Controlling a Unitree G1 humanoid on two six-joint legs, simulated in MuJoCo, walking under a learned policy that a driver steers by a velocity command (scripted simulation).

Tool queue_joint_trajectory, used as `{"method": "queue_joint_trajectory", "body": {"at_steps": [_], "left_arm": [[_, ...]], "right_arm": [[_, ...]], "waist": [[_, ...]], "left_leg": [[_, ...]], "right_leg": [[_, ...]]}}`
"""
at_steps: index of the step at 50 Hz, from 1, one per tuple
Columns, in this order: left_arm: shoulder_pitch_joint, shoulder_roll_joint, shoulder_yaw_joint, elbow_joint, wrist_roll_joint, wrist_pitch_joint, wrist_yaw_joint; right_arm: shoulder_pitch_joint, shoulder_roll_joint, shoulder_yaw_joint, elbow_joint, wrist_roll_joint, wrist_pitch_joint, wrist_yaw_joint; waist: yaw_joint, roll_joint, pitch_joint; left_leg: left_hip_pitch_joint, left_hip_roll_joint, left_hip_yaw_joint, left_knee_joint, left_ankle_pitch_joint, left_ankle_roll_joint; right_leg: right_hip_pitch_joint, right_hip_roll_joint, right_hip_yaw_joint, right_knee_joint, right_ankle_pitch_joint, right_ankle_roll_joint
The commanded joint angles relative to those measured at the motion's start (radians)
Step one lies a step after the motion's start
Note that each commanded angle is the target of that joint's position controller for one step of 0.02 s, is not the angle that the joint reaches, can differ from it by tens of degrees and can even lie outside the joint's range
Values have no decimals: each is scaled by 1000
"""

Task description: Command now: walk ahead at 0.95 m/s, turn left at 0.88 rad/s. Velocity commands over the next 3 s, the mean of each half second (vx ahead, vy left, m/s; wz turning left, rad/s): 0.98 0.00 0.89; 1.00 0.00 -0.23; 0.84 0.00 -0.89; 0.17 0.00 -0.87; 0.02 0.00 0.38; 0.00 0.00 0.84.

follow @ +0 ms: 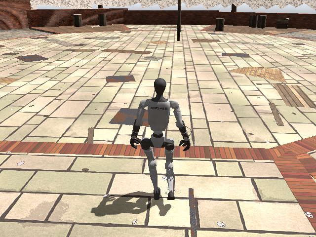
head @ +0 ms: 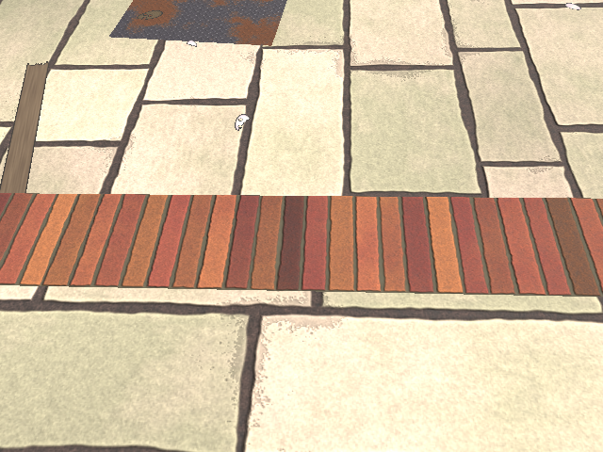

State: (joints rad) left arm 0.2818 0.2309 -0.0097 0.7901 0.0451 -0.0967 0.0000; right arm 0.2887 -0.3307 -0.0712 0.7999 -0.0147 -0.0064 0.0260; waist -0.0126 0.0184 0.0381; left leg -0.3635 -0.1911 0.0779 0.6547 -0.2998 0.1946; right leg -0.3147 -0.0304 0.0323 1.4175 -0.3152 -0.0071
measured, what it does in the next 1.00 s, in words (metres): walks ahead, turning left: right foot, then left foot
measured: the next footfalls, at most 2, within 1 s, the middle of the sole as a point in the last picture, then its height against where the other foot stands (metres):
right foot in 0.30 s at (391, 426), level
left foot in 0.74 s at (215, 330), level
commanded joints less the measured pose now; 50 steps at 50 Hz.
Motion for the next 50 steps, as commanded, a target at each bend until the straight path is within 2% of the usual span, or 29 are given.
{"method": "queue_joint_trajectory", "body": {"at_steps": [1,3,6,8,11,13,14,15,16,17,18,19,20,23,25,27,29,31,34,35,36,37,38,39,40,42,43,46,50], "left_arm": [[-46,145,19,-139,32,-10,-8],[-88,132,11,-168,41,29,-15],[-274,108,-6,-251,15,34,-32],[-332,92,-14,-270,-6,30,-37],[-341,130,-3,-279,-16,22,-27],[-190,203,28,-236,-19,16,-6],[-12,251,53,-197,-28,13,10],[218,302,81,-141,-20,11,33],[355,360,100,-113,26,6,49],[214,406,112,-134,37,9,32],[74,285,101,-164,25,16,23],[25,206,83,-159,14,20,18],[38,172,75,-130,17,20,13],[123,105,54,-22,-1,-9,0],[139,99,51,6,-15,-28,-14],[90,153,61,10,-11,-42,-16],[101,158,59,25,-18,-42,-16],[170,193,61,62,-32,-35,-15],[205,287,74,100,-32,-23,-11],[200,312,80,107,-29,-13,-4],[176,319,82,100,-36,-3,-1],[205,226,63,74,-29,-1,-4],[309,73,38,25,-57,-2,-12],[196,172,61,7,-65,5,-5],[126,177,68,-4,-62,8,-5],[133,125,61,32,-46,28,-21],[169,104,61,37,-37,48,-30],[58,74,66,3,-30,95,-46],[-135,46,42,-87,-32,94,-68]], "right_arm": [[67,-118,-29,-28,-1,-33,-29],[50,-113,-20,-38,12,-60,-22],[69,-131,-29,-40,13,-78,-20],[109,-149,-39,-30,20,-78,-15],[125,-178,-51,-24,24,-77,-18],[101,-218,-61,-30,14,-78,-24],[49,-254,-67,-39,5,-80,-20],[-11,-212,-57,-53,-5,-92,-17],[-4,-21,-9,-92,3,-101,-20],[108,-1,16,-156,52,-96,-17],[41,-84,10,-112,19,-74,-26],[-20,-106,4,-111,0,-61,-14],[-67,-97,6,-113,-14,-51,1],[-118,-3,35,-163,-28,-25,37],[-164,15,48,-187,-31,-17,40],[-225,-11,56,-231,-29,-16,44],[-318,-29,64,-253,-26,-23,57],[-386,-4,80,-266,-24,-38,71],[-308,-31,72,-237,-32,-52,45],[-149,-70,52,-189,-40,-56,27],[58,-113,27,-119,-44,-58,8],[194,-210,-4,-85,-63,-59,-19],[181,-282,-21,-104,-76,-66,-31],[150,-226,-19,-101,-49,-61,-30],[73,-147,-1,-82,-41,-69,-29],[2,-62,13,-60,-28,-85,-22],[5,-41,19,-49,-18,-94,-25],[36,9,26,3,8,-121,-21],[56,23,31,35,0,-137,-25]], "waist": [[45,-117,43],[62,-90,85],[9,-38,126],[-41,11,85],[-61,42,15],[14,42,-110],[129,46,-205],[246,27,-304],[241,-238,-393],[90,-498,-485],[91,-269,-323],[89,-141,-206],[86,-62,-138],[38,-108,-37],[23,-79,3],[-18,-110,60],[-7,-59,104],[16,-45,124],[-40,-101,33],[-121,-126,-66],[-224,-115,-173],[-235,-5,-307],[-110,239,-450],[-142,123,-401],[-94,62,-196],[-20,44,-60],[15,92,-56],[33,40,28],[43,45,97]], "left_leg": [[215,292,-570,-458,-71,168],[42,226,-475,-498,-15,157],[-79,161,-413,-528,165,117],[-17,156,-407,-503,364,74],[166,195,-437,-422,600,29],[263,195,-451,-207,863,-22],[228,189,-447,13,887,-42],[87,149,-410,283,760,-56],[-175,54,-320,648,-58,-54],[-360,43,-246,821,-185,-63],[-413,142,-217,837,-52,-56],[-404,186,-187,787,23,-66],[-380,213,-177,749,40,-73],[-386,251,-201,699,26,-82],[-422,245,-210,637,57,-87],[-437,249,-217,497,146,-102],[-340,227,-126,255,245,-106],[-174,215,-13,90,291,-83],[-12,153,15,8,174,-60],[164,128,-10,-15,121,-54],[421,139,-32,-72,127,-55],[680,360,-280,-70,-158,-61],[831,636,-756,-237,-410,-40],[711,626,-833,-373,-398,-47],[554,576,-635,-363,-277,-46],[338,474,-382,-410,-26,-74],[282,473,-314,-428,30,-74],[266,431,-123,-489,195,-110],[196,355,123,-508,468,-143]], "right_leg": [[-420,-79,61,-58,-11,27],[-368,-102,12,-202,-15,59],[-270,-87,-46,-521,220,83],[-185,-43,-63,-700,372,67],[-99,5,-44,-848,410,36],[101,61,-26,-881,287,20],[292,53,-26,-869,204,14],[544,-24,19,-825,83,1],[766,-303,342,-899,-308,-29],[771,-473,912,-1148,-447,-114],[619,-407,787,-1165,-587,-122],[480,-362,590,-1144,-436,-114],[378,-316,459,-1145,-251,-105],[234,-250,243,-1190,-14,-97],[200,-229,132,-1237,114,-96],[140,-240,59,-1316,163,-120],[97,-179,-75,-1384,241,-104],[82,-188,-92,-1459,408,-126],[274,-214,-101,-1232,1060,-129],[281,-217,-101,-1030,1157,-115],[179,-172,-110,-758,1044,-103],[-44,-94,-86,-382,545,-102],[-318,26,19,-38,-181,-95],[-395,16,71,31,-72,-108],[-438,-31,55,-15,35,-108],[-363,-90,50,-101,97,-94],[-323,-100,44,-111,103,-82],[-417,-125,23,-142,137,-76],[-391,-86,-89,-403,390,-100]]}}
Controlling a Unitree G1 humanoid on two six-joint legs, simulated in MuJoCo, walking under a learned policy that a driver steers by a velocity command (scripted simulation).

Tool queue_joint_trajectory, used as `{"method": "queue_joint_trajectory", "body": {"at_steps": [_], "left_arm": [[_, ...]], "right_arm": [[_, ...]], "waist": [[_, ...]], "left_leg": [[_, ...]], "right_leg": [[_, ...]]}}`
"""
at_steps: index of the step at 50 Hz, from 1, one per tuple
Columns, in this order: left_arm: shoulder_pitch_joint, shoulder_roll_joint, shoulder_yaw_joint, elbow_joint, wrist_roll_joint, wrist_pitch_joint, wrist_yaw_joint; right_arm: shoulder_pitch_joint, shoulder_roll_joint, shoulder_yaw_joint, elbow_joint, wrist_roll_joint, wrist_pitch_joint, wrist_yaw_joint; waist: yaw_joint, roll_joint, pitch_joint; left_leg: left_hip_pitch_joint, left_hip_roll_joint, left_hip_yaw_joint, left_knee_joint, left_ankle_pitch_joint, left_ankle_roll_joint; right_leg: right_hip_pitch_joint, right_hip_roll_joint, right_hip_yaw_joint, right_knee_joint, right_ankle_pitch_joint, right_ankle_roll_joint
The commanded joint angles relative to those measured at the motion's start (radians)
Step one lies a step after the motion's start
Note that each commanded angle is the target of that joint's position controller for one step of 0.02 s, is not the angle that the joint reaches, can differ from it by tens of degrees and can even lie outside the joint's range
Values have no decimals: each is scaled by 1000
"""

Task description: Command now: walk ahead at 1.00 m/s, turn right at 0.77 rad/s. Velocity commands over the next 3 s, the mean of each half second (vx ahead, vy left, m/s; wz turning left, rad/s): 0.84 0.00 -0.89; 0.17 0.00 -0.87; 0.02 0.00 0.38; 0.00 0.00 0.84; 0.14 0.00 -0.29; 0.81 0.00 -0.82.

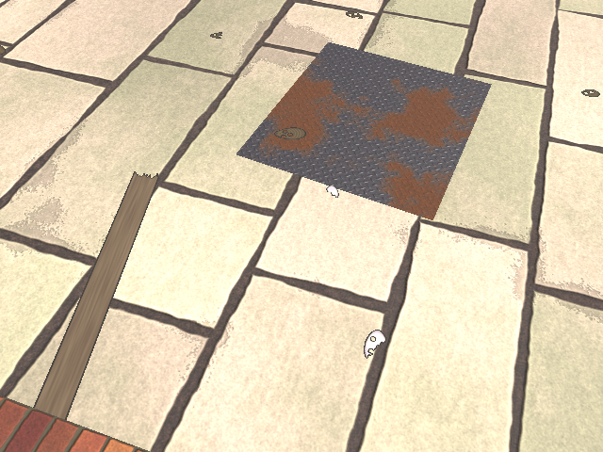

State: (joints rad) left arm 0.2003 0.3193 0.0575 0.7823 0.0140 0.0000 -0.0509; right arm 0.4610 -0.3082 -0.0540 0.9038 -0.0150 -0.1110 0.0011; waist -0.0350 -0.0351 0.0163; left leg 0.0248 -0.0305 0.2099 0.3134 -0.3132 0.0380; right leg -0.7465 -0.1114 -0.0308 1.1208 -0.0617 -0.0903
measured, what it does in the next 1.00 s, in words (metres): goes down, turning right: right foot, then left foot 0.14 m lower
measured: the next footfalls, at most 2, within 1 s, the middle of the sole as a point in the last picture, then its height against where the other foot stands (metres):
right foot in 0.14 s outside the picture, level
left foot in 0.54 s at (299, 401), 0.14 m lower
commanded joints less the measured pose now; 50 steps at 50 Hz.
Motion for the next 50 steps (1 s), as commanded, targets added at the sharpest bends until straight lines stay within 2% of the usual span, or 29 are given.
{"method": "queue_joint_trajectory", "body": {"at_steps": [1,3,4,6,7,8,9,10,11,12,14,16,17,18,21,24,27,28,29,31,32,33,34,35,37,46,48,49,50], "left_arm": [[-93,-22,-23,-85,-5,-7,-33],[-90,-9,-26,-98,4,-13,-54],[107,43,3,-24,11,-16,-48],[498,142,50,85,5,1,-12],[666,204,82,127,1,8,13],[580,231,88,131,-31,8,31],[418,262,71,99,-20,4,35],[350,244,72,19,-12,-2,42],[270,226,72,-13,6,-6,57],[162,176,61,-31,13,-14,55],[108,164,50,-34,17,-55,47],[149,212,66,-5,9,-73,50],[147,190,64,5,15,-79,44],[194,140,55,33,1,-88,50],[210,102,49,48,-5,-63,51],[222,100,55,47,4,-33,76],[136,95,55,4,-18,11,94],[192,39,44,-17,-47,23,104],[384,-28,21,-72,-71,35,112],[278,4,21,-49,13,35,102],[143,44,29,-119,36,32,85],[26,114,43,-134,58,50,58],[5,110,44,-150,56,69,40],[-32,76,32,-180,22,74,22],[-24,10,15,-187,16,73,-4],[-178,-14,-7,-238,16,45,-13],[-64,-2,0,-206,28,13,8],[14,95,25,-197,42,3,26],[11,201,50,-215,7,21,38]], "right_arm": [[-133,-22,13,-68,2,-33,-10],[-117,-106,-5,-56,3,-36,-26],[-175,-128,-8,-81,-1,-45,-35],[-347,-209,-29,-145,24,-31,-48],[-447,-214,-37,-153,39,-15,-33],[-473,-79,-7,-157,11,0,-14],[-310,8,24,-240,-22,-10,-22],[-213,-26,38,-272,-36,-27,-17],[-226,-75,32,-268,-44,-36,-14],[-249,-135,5,-223,-46,-13,-15],[-319,-107,10,-237,-57,46,-21],[-391,-33,38,-273,-56,66,-7],[-327,-21,35,-230,-47,54,3],[-392,-66,14,-250,-29,29,3],[-456,35,48,-275,-36,14,37],[-422,48,52,-281,-20,8,13],[-44,-69,-3,-149,-24,-3,-22],[43,-114,-13,-133,-29,-2,-7],[65,-143,-18,-131,-38,-17,13],[-28,-37,-6,-186,-14,-3,9],[-144,-95,-21,-230,-18,1,-18],[-169,-63,-9,-214,2,13,-33],[-137,-65,-8,-186,3,18,-34],[-158,-58,-7,-160,9,30,-33],[-210,-44,-1,-158,10,35,-40],[-74,-119,-28,-151,-3,105,-35],[-46,-150,-36,-142,-2,121,-35],[6,-126,-29,-170,5,122,-27],[-29,-48,-2,-254,6,131,-11]], "waist": [[66,48,133],[97,80,124],[198,98,-1],[416,151,-183],[518,53,-207],[454,-248,5],[185,-321,32],[120,-153,-133],[71,9,-54],[11,192,50],[-27,161,129],[-1,97,108],[2,84,50],[43,137,49],[112,49,8],[99,-21,2],[-76,35,-109],[-61,39,-160],[54,231,-336],[13,117,-313],[22,234,-310],[28,130,-170],[31,121,-102],[76,79,-23],[102,156,-27],[-3,166,-51],[51,97,-125],[71,-54,-244],[70,-250,-297]], "left_leg": [[-208,170,36,-184,548,-9],[-215,205,86,-125,816,-20],[-235,210,111,42,1145,-29],[-394,248,55,518,1401,-49],[-568,191,25,996,998,-47],[-760,-37,19,1485,-95,-43],[-1036,-3,-155,1544,-251,-61],[-1002,18,-267,1434,-208,-63],[-957,51,-306,1278,-146,-64],[-830,100,-336,1118,-97,-80],[-677,132,-330,899,-147,-107],[-438,90,-209,695,-40,-109],[-342,92,-210,712,302,-69],[-471,89,-262,580,531,-39],[-302,-15,-190,265,706,-32],[-175,-31,-240,51,807,-69],[233,185,-360,-147,1153,-56],[367,304,-379,121,1576,-69],[670,558,-496,436,1851,43],[402,493,-473,319,1307,109],[235,568,-596,134,706,198],[33,511,-525,58,708,195],[-100,471,-463,55,801,185],[-242,369,-323,-6,733,133],[-347,285,-198,-3,692,113],[-107,323,-47,185,817,79],[-118,306,-7,419,810,44],[-307,268,9,658,418,-13],[-623,57,-11,913,-400,-71]], "right_leg": [[89,24,-56,-238,194,-27],[272,83,-138,-333,190,-45],[509,143,-193,-188,333,-80],[947,189,-124,-119,120,-134],[1156,155,-39,-194,78,-213],[1019,140,50,-403,123,-271],[1051,53,321,-433,365,-320],[1029,-92,673,-657,77,-408],[840,-145,853,-846,-190,-397],[584,-127,801,-845,-307,-365],[271,-50,680,-761,-223,-348],[131,31,506,-814,60,-306],[159,56,431,-713,202,-254],[266,113,407,-615,97,-213],[283,223,338,-495,-173,-124],[349,249,351,-248,-319,-51],[235,319,206,340,-605,12],[94,329,154,628,-844,28],[-184,248,125,826,-868,43],[-268,164,87,862,-618,60],[-279,125,98,729,-438,80],[-213,69,96,642,-383,93],[-138,65,91,590,-357,97],[-52,45,90,326,-261,111],[118,63,47,70,-48,107],[319,149,-58,-436,-248,-2],[503,172,-28,-653,-148,-37],[759,-36,204,-670,208,-100],[894,-348,573,-682,676,-313]]}}
Over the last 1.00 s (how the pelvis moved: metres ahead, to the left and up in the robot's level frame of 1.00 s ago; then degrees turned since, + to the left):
0.87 0.21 0.02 18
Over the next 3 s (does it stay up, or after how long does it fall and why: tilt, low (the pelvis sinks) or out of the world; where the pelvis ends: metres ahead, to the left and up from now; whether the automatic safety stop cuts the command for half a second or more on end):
stays up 0.89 -0.42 -0.15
